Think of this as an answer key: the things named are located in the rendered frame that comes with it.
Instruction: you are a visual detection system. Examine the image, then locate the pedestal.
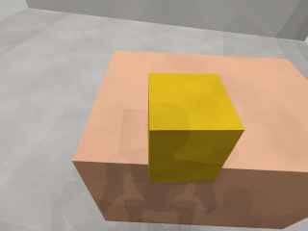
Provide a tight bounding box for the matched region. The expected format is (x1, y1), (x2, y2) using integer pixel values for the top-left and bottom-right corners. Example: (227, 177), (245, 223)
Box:
(72, 50), (308, 229)

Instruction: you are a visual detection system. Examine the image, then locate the carton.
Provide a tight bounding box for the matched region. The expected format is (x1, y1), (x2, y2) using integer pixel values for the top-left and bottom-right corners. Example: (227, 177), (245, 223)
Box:
(147, 73), (244, 183)

